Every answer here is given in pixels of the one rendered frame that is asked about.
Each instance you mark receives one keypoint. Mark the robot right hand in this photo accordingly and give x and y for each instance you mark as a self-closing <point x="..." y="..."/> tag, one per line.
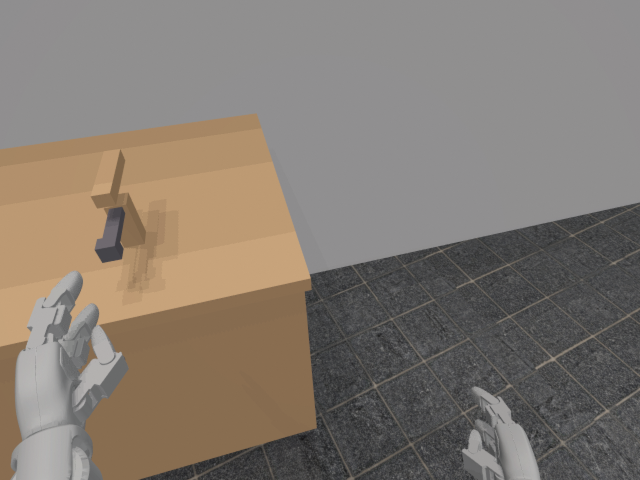
<point x="511" y="455"/>

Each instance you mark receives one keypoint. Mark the left robot forearm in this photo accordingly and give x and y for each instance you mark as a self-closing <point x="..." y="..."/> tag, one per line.
<point x="61" y="452"/>

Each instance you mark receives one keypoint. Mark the counter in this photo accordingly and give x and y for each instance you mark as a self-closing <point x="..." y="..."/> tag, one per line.
<point x="207" y="304"/>

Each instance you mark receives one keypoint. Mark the tap lever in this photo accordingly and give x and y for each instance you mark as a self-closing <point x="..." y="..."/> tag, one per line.
<point x="109" y="247"/>

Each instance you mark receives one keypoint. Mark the robot left hand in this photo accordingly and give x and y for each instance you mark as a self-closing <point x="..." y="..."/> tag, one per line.
<point x="46" y="371"/>

